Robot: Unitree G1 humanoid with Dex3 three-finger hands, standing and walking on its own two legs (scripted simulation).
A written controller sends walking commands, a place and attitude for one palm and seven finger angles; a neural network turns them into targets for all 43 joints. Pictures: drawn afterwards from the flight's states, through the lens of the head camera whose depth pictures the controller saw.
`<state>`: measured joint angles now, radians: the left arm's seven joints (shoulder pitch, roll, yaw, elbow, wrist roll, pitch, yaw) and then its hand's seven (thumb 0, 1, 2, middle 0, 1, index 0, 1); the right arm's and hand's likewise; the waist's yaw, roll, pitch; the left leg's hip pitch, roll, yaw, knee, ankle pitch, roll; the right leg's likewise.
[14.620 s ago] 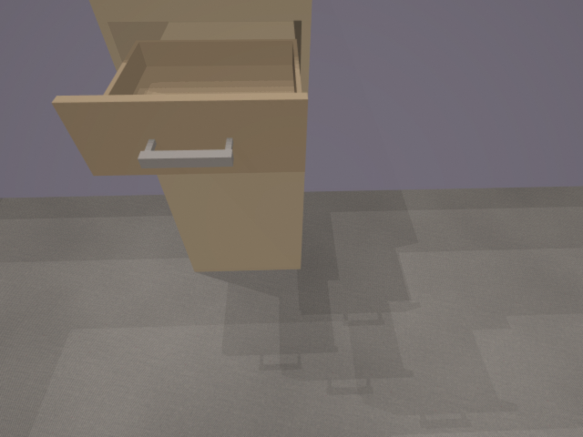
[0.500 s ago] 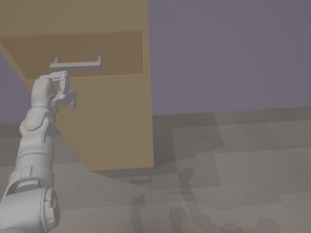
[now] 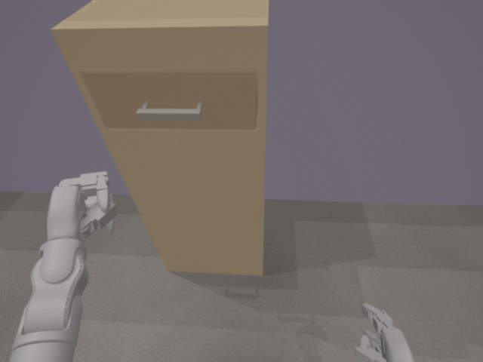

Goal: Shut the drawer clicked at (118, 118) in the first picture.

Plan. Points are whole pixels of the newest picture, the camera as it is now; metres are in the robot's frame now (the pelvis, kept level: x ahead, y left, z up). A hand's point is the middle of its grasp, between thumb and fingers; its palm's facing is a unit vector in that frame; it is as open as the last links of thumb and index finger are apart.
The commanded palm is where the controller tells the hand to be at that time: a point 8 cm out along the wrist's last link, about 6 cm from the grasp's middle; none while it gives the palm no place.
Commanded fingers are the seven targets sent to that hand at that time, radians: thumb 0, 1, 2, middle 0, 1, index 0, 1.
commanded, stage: draw the hand back to the body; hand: left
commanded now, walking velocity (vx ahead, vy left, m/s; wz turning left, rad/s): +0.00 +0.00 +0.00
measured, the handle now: (171, 110) +0.61 +0.22 +0.11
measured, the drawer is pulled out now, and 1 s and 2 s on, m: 0.00 0.00 0.00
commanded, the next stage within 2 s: step back with the hand held close in 0.66 s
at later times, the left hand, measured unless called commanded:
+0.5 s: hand (51, 273) +0.18 +0.25 +0.16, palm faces +0.40 -0.83 -0.39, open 3.3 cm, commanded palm +0.13 +0.29 +0.17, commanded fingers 0.00 0.90 0.90 -1.40 -1.60 -1.40 -1.60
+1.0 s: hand (47, 266) +0.19 +0.26 +0.16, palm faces +0.33 -0.82 -0.47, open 3.3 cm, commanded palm +0.13 +0.30 +0.17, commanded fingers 0.00 0.90 0.90 -1.40 -1.60 -1.40 -1.60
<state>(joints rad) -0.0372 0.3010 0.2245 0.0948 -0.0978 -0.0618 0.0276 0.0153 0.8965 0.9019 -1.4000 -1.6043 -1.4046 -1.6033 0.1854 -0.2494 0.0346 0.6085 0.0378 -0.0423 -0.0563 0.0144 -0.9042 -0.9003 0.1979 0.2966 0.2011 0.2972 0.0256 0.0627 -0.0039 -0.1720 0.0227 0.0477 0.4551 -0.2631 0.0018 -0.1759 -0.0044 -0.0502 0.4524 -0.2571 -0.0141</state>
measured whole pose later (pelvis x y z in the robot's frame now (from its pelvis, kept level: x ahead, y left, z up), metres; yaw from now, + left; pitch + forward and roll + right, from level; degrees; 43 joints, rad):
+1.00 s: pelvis -0.01 +0.02 +0.00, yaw -1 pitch +0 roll -1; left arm 0.57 0.35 0.34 -0.50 -0.04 -0.15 0.10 0.01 0.89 0.90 -1.40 -1.60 -1.41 -1.60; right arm 0.17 -0.23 0.00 0.57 -0.01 -0.01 -0.06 0.02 -0.90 -0.90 0.20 0.30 0.20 0.30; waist 0.01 0.06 0.02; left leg -0.19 0.01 0.06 0.44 -0.24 0.03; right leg -0.18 -0.01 -0.03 0.38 -0.20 0.01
